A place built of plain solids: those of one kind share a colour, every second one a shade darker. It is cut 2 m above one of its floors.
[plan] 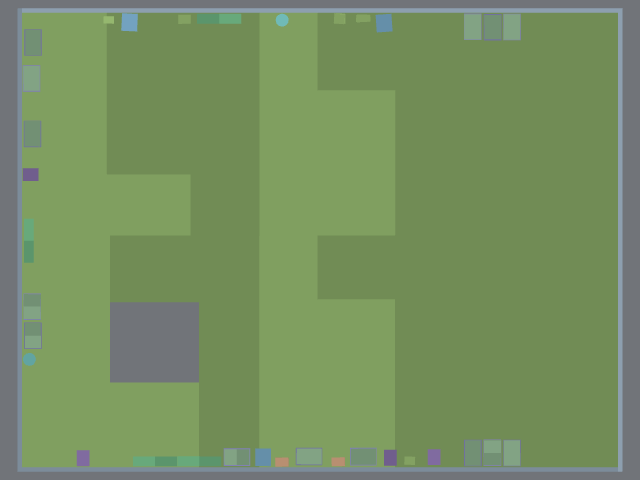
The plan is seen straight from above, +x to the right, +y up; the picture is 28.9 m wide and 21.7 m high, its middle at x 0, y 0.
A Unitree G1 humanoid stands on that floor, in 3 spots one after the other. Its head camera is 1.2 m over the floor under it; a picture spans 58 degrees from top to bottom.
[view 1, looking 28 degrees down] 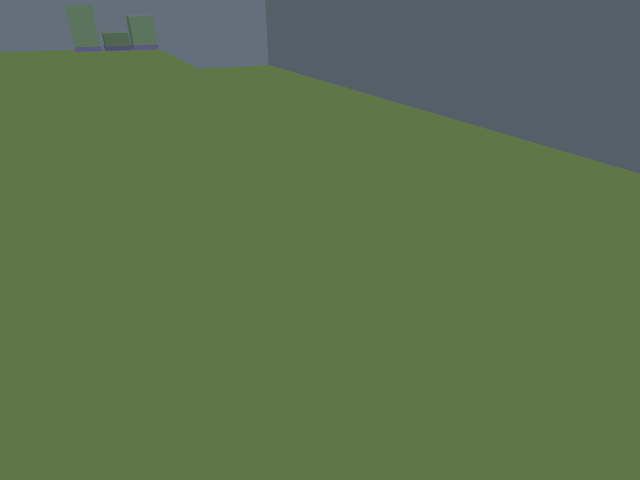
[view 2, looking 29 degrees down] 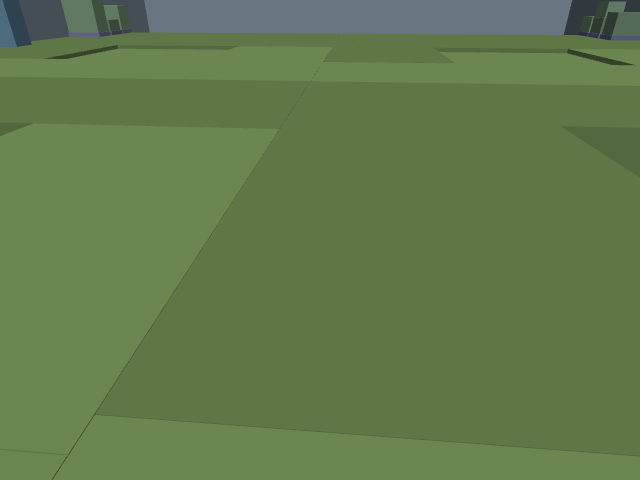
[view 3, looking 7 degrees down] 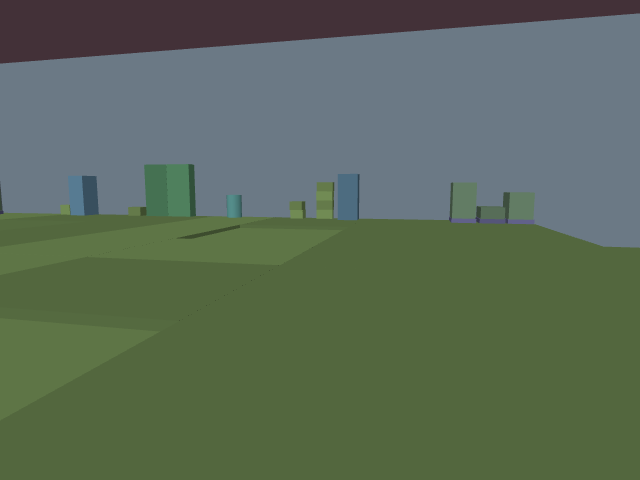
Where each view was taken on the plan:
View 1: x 6.94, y -7.99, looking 64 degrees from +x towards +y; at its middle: floor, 2.56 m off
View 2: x -10.40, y -0.63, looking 5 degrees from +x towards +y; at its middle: floor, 2.47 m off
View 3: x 5.48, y -6.08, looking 103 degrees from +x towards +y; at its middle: floor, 10.67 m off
